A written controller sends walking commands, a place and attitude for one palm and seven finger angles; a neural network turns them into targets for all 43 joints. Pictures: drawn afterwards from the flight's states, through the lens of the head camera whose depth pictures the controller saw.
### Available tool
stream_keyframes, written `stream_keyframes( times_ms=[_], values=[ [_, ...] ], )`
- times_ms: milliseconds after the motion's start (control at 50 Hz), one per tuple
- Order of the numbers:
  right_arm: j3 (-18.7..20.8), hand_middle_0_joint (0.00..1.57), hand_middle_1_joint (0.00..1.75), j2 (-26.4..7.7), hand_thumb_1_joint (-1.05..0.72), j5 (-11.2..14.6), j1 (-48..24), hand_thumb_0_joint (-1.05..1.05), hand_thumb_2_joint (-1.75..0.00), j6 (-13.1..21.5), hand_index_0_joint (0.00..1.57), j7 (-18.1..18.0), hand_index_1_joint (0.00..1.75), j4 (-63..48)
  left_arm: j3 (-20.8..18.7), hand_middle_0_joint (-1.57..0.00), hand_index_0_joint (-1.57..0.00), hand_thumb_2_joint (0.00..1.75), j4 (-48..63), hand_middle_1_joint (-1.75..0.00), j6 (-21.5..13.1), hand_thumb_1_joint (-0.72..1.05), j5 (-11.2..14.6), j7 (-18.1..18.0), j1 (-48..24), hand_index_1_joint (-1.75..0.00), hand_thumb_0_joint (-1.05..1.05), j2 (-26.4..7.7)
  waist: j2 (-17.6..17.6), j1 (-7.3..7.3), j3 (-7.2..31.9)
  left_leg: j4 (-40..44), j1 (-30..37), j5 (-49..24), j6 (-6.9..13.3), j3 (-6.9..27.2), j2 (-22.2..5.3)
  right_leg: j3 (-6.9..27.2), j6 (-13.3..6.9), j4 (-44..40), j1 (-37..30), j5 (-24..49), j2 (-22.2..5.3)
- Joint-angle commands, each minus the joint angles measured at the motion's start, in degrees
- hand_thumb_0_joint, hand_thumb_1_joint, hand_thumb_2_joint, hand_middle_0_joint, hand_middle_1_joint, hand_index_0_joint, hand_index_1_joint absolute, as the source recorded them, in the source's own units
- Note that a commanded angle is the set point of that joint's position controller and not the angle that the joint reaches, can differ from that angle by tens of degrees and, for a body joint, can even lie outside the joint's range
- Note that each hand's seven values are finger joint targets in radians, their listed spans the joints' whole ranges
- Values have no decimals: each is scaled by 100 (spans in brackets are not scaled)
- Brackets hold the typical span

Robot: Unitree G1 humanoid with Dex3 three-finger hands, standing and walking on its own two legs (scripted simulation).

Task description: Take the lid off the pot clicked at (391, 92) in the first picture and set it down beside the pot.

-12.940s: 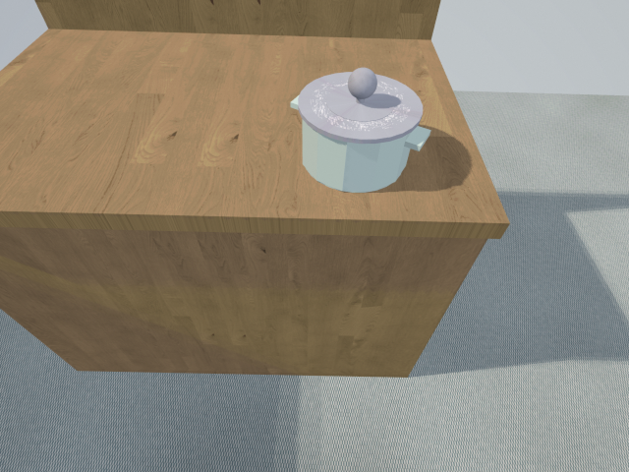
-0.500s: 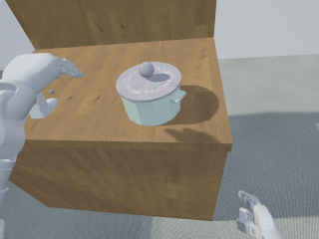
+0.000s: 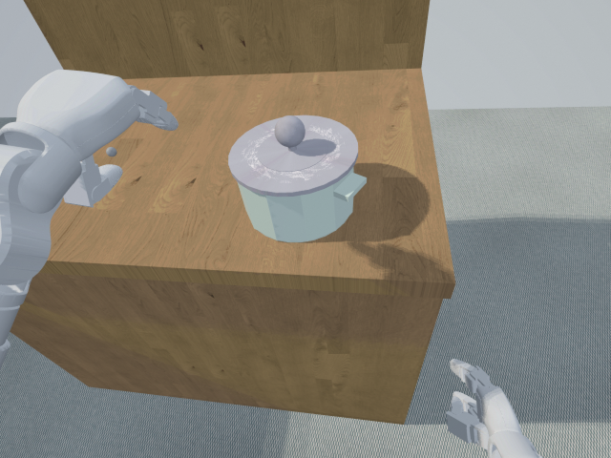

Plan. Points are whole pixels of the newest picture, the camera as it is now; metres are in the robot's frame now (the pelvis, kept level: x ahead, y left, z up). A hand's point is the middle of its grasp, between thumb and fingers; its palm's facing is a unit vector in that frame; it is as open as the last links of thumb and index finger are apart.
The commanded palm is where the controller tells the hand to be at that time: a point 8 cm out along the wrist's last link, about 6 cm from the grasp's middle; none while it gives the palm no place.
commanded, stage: move the open hand above the knob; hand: left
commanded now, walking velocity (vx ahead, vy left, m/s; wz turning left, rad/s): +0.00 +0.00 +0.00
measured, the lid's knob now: (289, 131) +0.53 +0.09 +0.17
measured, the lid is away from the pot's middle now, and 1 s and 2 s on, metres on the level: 0.00 0.00 0.00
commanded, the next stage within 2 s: none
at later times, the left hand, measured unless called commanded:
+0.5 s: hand (203, 175) +0.37 +0.16 +0.21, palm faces -0.04 -0.08 -1.00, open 9.9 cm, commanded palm +0.35 +0.18 +0.32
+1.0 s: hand (267, 83) +0.45 +0.08 +0.29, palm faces +0.15 +0.06 -0.99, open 9.7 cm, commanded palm +0.41 +0.13 +0.32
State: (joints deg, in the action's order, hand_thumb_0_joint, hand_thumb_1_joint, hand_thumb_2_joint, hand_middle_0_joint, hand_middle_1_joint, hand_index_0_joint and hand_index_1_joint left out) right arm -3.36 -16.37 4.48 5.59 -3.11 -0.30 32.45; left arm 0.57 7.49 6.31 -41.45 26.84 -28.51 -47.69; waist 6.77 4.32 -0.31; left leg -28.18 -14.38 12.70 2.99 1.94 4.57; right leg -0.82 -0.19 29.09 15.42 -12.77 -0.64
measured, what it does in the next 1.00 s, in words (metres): stands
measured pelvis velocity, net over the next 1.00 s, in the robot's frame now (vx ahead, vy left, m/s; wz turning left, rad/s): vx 0.02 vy -0.02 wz -0.03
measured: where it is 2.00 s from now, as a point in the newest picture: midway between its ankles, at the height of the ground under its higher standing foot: outside the picture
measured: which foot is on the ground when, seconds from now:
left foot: down 0.00-1.00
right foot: down 0.00-1.00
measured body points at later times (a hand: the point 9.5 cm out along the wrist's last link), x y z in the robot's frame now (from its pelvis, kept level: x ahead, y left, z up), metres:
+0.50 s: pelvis +0.01 +0.00 +0.00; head +0.01 -0.06 +0.45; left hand +0.37 +0.16 +0.27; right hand +0.21 -0.21 -0.10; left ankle +0.02 +0.09 -0.74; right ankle +0.03 -0.12 -0.74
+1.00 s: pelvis +0.02 -0.02 +0.00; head +0.03 -0.07 +0.45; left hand +0.43 +0.08 +0.34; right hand +0.21 -0.24 -0.11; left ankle +0.02 +0.09 -0.74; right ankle +0.03 -0.12 -0.74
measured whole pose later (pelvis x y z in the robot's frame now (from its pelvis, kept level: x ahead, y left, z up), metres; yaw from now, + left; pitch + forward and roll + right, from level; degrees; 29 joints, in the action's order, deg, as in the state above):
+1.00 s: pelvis +0.02 -0.02 +0.00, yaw -2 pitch +1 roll +1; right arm -3.7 -15.9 5.1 5.6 -5.1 -0.1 35.4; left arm 17.6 -12.3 11.6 -45.4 19.7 -52.9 -34.3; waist 6.6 0.2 0.8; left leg -26.0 -13.2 13.7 1.8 0.9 3.6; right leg 0.3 -1.5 29.7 16.1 -14.6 0.4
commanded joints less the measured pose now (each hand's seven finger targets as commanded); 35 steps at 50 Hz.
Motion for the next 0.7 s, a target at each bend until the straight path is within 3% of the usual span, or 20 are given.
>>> stream_keyframes(
  times_ms=[0,40,60,100,140,160,180,240,260,300,340,360,400,420,440,480,540,580,640,680],
  values=[
    [254,20,30,-560,-90,103,-672,0,-90,47,20,173,30,-1055,-494,-90,-90,174,-763,-8,497,-39,24,-17,-876,-8,0,-158,-817,-68,834,487,121,-830,-135,-63,-218,-232,-96,-467,-102,643,45],
    [241,20,30,-408,-90,246,-983,0,-90,98,20,347,30,-1413,736,-90,-90,174,-47,-8,535,-39,210,124,-57,-8,0,1434,-660,-213,1040,294,469,-968,-98,-63,-226,-182,-125,-338,70,797,61],
    [226,20,30,-367,-90,232,-1162,0,-90,70,20,386,30,-1477,1199,-90,-90,174,808,-8,478,-39,316,170,-408,-8,0,1755,-671,-249,1305,468,521,-598,-47,-68,-231,-248,-61,-436,8,552,30],
    [239,20,30,-370,-90,182,-1285,0,-90,157,20,303,30,-1458,516,-90,-90,174,1789,-8,370,-39,111,-104,-1615,-8,0,664,-575,-251,1590,588,641,-246,20,89,-279,-197,-73,-372,-118,180,60],
    [216,20,30,-575,-90,31,-1130,0,-90,300,20,124,30,-1291,-1578,-90,-90,174,2515,-8,334,-39,-276,-503,-3537,-8,0,-2138,-128,-157,2373,459,910,-674,17,198,-273,14,-182,-218,-665,352,116],
    [190,20,30,-518,-90,-63,-1044,0,-90,373,20,10,30,-1156,-2015,-90,-90,174,2432,-8,323,-39,-486,-600,-4573,-8,0,-2829,181,-21,3015,441,892,-1099,6,233,-192,76,-214,-134,-1059,543,75],
    [216,20,30,-491,-90,-125,-935,0,-90,448,20,-106,30,-912,-2556,-90,-90,174,1947,-8,332,-39,-632,-748,-4916,-8,0,-3466,239,10,2969,424,802,-1367,-43,272,-249,140,-257,-64,-1154,798,61],
    [177,20,30,-438,-90,-30,-602,0,-90,271,20,-73,30,-692,-1720,-90,-90,174,84,-8,458,-39,-349,-836,-4142,-8,0,-2129,146,-111,2233,336,699,-1745,-154,145,-160,91,-312,-232,-1019,1298,128],
    [118,20,30,-401,-90,-30,-625,0,-90,117,20,7,30,-589,-1224,-90,-90,174,-1029,-8,586,-39,-353,-716,-3544,-8,0,-1449,-261,-84,1675,467,364,-1609,-222,39,-212,-51,-274,-277,-778,1152,77],
    [179,20,30,-524,-90,5,-533,0,-90,-136,20,194,30,-760,-532,-90,-90,174,-1937,-8,731,-39,-205,-420,-1625,-8,0,-299,-1051,-8,919,526,-26,-1218,-248,-113,-278,-202,-179,-396,-372,996,31],
    [225,20,30,-513,-90,197,-766,0,-90,-219,20,409,30,-1256,545,-90,-90,174,-1530,-8,783,-39,24,-153,-23,-8,0,1280,-1195,-100,892,417,61,-1184,-198,-241,-270,-217,-132,-329,-256,1211,61],
    [213,20,30,-474,-90,209,-1105,0,-90,-284,20,506,30,-1439,1392,-90,-90,174,-603,-8,825,-39,108,-7,-102,-8,0,2118,-1133,-202,1005,561,91,-819,-163,-313,-257,-300,-89,-474,-197,958,30],
    [210,20,30,-347,-90,303,-1409,0,-90,-176,20,558,30,-1564,1944,-90,-90,174,558,-8,756,-39,146,-123,-1247,-8,0,2513,-985,-419,1094,624,313,-159,-48,-145,-316,-289,-61,-450,152,189,36],
    [218,20,30,-354,-90,266,-1369,0,-90,-115,20,494,30,-1502,1380,-90,-90,174,967,-8,711,-39,12,-282,-2030,-8,0,1689,-983,-408,1320,675,415,11,0,-44,-336,-243,-70,-431,66,-12,42],
    [218,20,30,-429,-90,216,-1288,0,-90,-52,20,397,30,-1490,277,-90,-90,174,1554,-8,630,-39,-119,-491,-2967,-8,0,233,-924,-346,1816,539,597,-185,32,18,-331,-119,-127,-314,-261,55,61],
    [247,20,30,-504,-90,-3,-1053,0,-90,199,20,102,30,-1132,-1539,-90,-90,174,2083,-8,567,-39,-711,-816,-5678,-8,0,-2525,139,-154,3056,433,878,-888,9,143,-229,166,-225,-78,-1004,516,51],
    [144,20,30,-443,-90,-49,-645,0,-90,362,20,-167,30,-721,-1657,-90,-90,174,1186,-8,489,-39,-597,-1167,-6094,-8,0,-2682,337,-210,3195,322,994,-1422,-73,103,-213,224,-281,-73,-1386,1216,99],
    [95,20,30,-303,-90,-26,-554,0,-90,259,20,-139,30,-531,-814,-90,-90,174,-806,-8,617,-39,-544,-1117,-5130,-8,0,-1352,-249,-231,2247,458,504,-1324,-152,-24,-158,76,-271,-186,-1116,1242,82],
    [164,20,30,-533,-90,132,-338,0,-90,-205,20,166,30,-572,232,-90,-90,174,-3401,-8,859,-39,-250,-680,-2149,-8,0,510,-1303,-263,730,528,-169,-971,-241,-233,-290,-152,-184,-409,-285,1022,14],
    [196,20,30,-568,-90,189,-781,0,-90,-336,20,348,30,-1071,1152,-90,-90,174,-2348,-8,941,-39,-267,-391,-1612,-8,0,1545,-1272,-230,852,564,-200,-713,-201,-386,-264,-194,-112,-435,-271,919,-26]
  ],
)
